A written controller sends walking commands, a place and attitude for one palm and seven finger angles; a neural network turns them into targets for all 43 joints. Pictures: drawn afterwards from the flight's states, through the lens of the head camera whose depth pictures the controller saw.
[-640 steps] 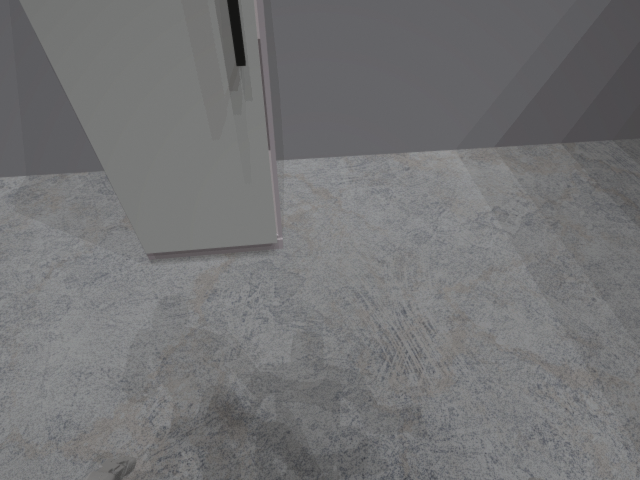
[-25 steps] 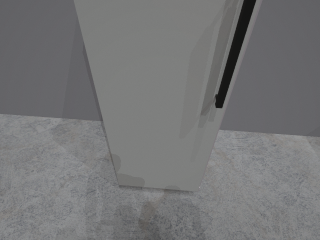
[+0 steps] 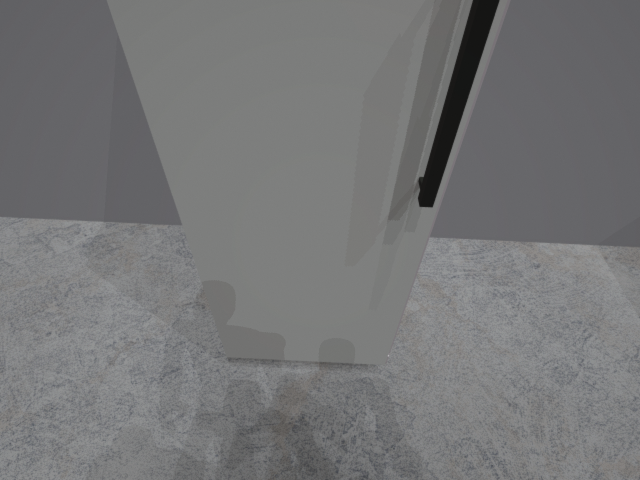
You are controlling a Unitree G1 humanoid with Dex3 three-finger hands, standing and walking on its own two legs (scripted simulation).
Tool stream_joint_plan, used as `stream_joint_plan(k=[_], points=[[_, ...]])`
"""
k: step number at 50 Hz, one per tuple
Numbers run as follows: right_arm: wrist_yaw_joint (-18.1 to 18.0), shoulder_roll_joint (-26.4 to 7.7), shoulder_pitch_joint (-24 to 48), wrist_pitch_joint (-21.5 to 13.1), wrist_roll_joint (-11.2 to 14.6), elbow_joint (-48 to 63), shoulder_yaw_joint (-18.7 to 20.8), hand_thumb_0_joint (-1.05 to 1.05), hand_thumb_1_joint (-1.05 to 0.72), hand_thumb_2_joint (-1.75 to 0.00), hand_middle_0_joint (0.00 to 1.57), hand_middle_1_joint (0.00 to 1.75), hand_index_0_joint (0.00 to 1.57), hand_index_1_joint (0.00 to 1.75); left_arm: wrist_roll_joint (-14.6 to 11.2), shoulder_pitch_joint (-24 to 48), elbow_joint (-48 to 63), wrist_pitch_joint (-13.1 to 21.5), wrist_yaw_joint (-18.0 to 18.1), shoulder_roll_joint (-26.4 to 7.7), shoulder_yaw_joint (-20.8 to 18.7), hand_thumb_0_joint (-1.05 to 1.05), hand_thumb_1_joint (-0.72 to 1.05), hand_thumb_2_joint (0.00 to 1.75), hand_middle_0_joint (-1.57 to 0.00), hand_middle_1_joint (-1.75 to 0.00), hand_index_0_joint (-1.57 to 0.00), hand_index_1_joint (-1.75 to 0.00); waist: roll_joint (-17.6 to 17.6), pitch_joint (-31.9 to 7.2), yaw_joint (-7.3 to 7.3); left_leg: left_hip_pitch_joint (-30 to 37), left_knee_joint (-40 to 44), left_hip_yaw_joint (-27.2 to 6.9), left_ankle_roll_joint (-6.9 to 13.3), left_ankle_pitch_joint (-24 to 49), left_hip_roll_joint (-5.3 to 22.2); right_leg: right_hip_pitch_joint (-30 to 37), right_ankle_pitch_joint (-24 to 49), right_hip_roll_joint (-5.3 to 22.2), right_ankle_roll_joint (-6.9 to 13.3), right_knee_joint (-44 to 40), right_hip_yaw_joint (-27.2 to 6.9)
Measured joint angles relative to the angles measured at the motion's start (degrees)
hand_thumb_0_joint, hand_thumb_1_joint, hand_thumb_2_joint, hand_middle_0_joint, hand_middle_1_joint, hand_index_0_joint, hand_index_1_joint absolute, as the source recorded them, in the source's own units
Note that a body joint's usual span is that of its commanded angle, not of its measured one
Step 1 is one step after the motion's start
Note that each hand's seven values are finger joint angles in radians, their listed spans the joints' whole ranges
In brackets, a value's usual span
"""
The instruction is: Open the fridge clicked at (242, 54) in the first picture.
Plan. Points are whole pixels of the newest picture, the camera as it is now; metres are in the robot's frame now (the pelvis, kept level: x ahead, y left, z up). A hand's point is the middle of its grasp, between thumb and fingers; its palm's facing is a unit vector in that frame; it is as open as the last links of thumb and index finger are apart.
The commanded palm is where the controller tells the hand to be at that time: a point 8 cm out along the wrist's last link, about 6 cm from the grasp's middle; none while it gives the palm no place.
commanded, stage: look again from close up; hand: right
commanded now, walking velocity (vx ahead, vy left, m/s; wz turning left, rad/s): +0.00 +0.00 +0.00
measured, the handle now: (457, 78) +0.56 -0.15 +0.25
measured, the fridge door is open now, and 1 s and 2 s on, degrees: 0 0 0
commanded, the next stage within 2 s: shuffle to correct the standing spot in 1.78 s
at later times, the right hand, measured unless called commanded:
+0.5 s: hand out of the picture +0.05 -0.19 -0.16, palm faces +0.01 +0.96 -0.26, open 7.4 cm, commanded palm none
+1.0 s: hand out of the picture +0.02 -0.17 -0.17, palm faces +0.03 +0.98 -0.22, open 7.4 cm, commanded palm none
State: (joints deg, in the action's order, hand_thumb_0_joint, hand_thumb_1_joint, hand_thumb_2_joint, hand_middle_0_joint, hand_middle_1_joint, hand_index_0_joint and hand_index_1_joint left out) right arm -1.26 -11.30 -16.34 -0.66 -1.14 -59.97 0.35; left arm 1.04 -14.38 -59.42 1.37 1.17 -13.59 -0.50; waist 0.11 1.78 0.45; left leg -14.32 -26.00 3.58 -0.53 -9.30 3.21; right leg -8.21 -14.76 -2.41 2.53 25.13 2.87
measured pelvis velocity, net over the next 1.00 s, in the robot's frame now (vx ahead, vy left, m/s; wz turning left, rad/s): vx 0.00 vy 0.02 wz -0.02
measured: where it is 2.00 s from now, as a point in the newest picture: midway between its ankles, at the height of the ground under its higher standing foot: outside the picture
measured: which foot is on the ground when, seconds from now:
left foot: down 0.00-1.00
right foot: down 0.00-1.00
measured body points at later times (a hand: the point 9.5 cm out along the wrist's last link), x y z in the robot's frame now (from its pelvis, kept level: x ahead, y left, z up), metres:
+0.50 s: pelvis +0.00 +0.02 +0.00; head +0.00 +0.02 +0.45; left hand +0.04 +0.27 -0.15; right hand +0.05 -0.24 -0.14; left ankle +0.05 +0.13 -0.74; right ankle -0.01 -0.09 -0.74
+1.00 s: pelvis +0.00 +0.02 +0.00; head +0.00 +0.02 +0.45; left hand +0.02 +0.26 -0.15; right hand +0.02 -0.22 -0.15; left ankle +0.05 +0.13 -0.74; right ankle -0.01 -0.09 -0.74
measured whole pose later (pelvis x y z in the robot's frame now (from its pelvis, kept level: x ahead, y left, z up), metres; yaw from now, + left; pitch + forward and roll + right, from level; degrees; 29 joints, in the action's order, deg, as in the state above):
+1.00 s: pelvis +0.00 +0.02 +0.00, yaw -1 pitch -2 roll +0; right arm -1.2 -11.6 -14.8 -0.8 -0.8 -62.1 -0.2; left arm 1.0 -14.8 -64.3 0.8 0.8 -11.4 0.8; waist 0.7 2.1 0.5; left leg -11.9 -22.1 5.4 1.2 -8.0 1.5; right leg -6.6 -13.2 -0.7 0.6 22.1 1.2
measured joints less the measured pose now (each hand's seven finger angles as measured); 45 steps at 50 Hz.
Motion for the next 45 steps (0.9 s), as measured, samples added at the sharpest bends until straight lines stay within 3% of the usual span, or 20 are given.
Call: stream_joint_plan(k=[24,45], points=[[0.2,-2.0,4.1,-0.3,0.3,-0.3,-0.4,0.01,-0.91,-0.9,0.21,0.3,0.2,0.3,0.1,1.4,-3.4,-0.5,-0.6,0.3,1.1,0.01,0.91,0.9,-0.2,-0.3,-0.2,-0.3,-0.3,0.3,-0.45,2.1,2.9,1.2,1.4,1.0,-1.4,1.8,1.4,1.3,-1.6,-2.8,-1.1],[0.1,-0.7,2.0,-0.1,0.3,-2.0,-0.6,0.01,-0.91,-0.9,0.21,0.3,0.2,0.3,0.0,-0.3,-4.8,-0.7,-0.4,1.6,1.3,0.01,0.91,0.9,-0.2,-0.3,-0.2,-0.3,0.6,0.3,-0.12,2.5,3.9,1.8,1.8,1.5,-1.8,1.6,1.6,1.8,-2.0,-3.0,-1.6]])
